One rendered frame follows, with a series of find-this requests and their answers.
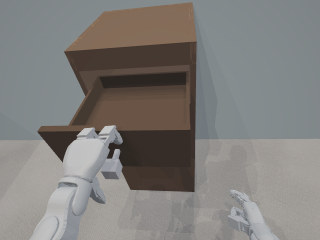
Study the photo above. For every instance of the robot left forearm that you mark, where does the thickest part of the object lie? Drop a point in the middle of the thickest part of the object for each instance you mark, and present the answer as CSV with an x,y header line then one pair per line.
x,y
65,208

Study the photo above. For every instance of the handle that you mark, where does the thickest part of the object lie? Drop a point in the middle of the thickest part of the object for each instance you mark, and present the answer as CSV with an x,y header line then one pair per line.
x,y
112,167

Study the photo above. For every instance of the cabinet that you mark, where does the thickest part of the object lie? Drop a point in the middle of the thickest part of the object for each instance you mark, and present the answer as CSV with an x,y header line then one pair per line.
x,y
152,39

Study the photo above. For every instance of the robot left hand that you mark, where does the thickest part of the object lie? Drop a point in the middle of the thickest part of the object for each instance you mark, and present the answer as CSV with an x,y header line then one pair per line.
x,y
86,155

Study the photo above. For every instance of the drawer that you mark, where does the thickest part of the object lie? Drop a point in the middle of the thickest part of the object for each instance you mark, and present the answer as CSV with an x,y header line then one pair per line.
x,y
151,111

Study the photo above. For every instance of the robot right hand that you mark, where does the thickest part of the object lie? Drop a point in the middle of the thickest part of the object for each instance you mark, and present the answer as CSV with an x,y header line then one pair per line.
x,y
241,220

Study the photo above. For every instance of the robot right forearm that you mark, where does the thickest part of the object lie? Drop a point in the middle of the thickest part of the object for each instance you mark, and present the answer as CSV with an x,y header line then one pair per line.
x,y
259,231

